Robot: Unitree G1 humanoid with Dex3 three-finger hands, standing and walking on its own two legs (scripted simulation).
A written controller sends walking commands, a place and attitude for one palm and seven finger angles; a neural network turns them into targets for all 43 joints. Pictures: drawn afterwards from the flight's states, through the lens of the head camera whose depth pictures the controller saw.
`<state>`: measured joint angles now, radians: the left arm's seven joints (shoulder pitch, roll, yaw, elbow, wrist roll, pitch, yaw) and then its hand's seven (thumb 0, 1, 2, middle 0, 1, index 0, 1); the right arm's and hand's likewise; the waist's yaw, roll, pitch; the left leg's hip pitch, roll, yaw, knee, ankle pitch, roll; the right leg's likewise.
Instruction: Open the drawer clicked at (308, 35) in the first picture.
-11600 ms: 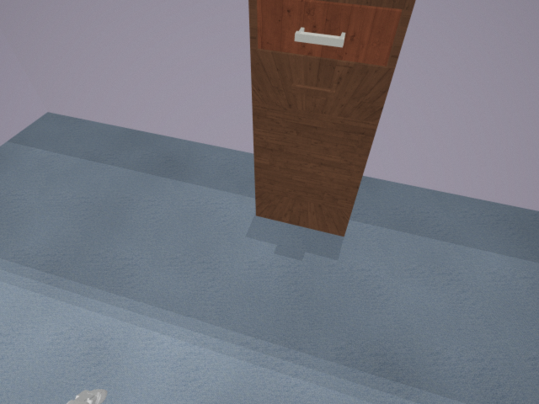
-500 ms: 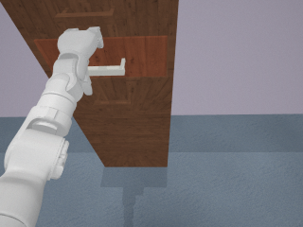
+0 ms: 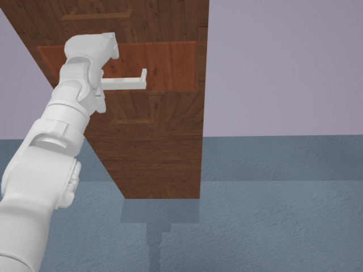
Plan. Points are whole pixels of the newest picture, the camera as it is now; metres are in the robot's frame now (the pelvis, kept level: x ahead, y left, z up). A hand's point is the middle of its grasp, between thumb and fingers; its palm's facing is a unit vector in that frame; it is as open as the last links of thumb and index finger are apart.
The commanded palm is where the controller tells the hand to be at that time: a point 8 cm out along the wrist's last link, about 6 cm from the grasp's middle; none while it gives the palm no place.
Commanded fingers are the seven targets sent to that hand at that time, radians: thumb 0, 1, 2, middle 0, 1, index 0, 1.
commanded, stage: move the hooked fingers above the handle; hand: left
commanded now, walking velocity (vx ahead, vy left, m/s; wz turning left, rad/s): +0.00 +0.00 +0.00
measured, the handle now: (120, 78) +0.56 +0.14 +0.12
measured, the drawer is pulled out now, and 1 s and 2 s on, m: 0.00 0.00 0.00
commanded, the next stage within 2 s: lower the fingers behind the handle in 1.66 s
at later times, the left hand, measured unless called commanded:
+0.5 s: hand (111, 75) +0.50 +0.13 +0.18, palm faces -0.05 -0.03 -1.00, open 13.7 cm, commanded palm +0.48 +0.15 +0.24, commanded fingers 0.00 -0.50 0.30 -0.30 -1.20 -0.30 -1.20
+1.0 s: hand (117, 77) +0.49 +0.12 +0.18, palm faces +0.00 -0.05 -1.00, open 13.8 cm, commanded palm +0.47 +0.15 +0.24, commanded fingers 0.00 -0.50 0.30 -0.30 -1.20 -0.30 -1.20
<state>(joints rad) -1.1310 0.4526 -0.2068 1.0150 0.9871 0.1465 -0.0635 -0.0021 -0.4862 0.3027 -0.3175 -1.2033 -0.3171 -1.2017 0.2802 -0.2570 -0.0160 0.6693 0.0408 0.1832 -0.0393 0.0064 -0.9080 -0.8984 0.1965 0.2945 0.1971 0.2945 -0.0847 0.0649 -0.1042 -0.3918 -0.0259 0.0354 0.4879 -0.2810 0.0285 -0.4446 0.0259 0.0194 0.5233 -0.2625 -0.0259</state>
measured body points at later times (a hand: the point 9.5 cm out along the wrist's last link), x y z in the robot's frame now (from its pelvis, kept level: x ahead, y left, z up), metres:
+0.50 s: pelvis +0.01 +0.00 +0.00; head +0.05 -0.02 +0.45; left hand +0.50 +0.13 +0.23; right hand +0.07 -0.26 -0.14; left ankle -0.03 +0.10 -0.73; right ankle -0.01 -0.10 -0.73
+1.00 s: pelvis +0.00 +0.01 +0.00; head +0.04 -0.02 +0.45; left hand +0.48 +0.12 +0.23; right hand +0.08 -0.25 -0.14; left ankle -0.03 +0.10 -0.73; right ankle -0.01 -0.10 -0.73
